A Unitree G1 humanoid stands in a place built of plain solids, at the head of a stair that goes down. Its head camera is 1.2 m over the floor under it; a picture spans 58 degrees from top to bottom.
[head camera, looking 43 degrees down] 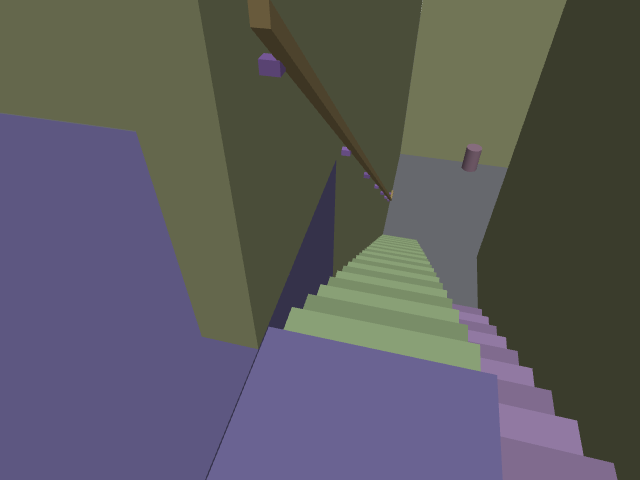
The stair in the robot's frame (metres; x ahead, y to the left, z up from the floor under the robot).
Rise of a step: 0.20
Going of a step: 0.24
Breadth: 0.74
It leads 14 degrees to the right of straight ahead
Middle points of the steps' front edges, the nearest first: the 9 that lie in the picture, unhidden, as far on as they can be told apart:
0.77 -0.18 0.00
1.01 -0.24 -0.19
1.24 -0.30 -0.39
1.47 -0.36 -0.59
1.71 -0.42 -0.78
1.94 -0.48 -0.98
2.17 -0.54 -1.17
2.40 -0.59 -1.37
2.64 -0.65 -1.56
